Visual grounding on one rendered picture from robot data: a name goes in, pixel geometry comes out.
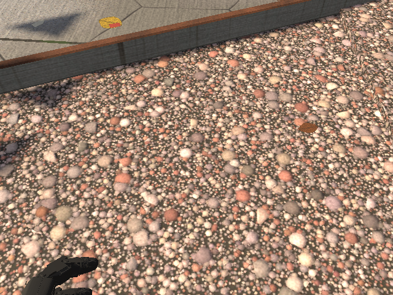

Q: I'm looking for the robot left hand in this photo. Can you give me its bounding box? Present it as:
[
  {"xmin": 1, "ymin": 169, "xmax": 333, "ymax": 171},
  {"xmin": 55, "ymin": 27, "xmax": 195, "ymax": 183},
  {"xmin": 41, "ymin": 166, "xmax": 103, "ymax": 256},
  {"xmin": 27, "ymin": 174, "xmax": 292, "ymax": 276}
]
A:
[{"xmin": 22, "ymin": 256, "xmax": 98, "ymax": 295}]

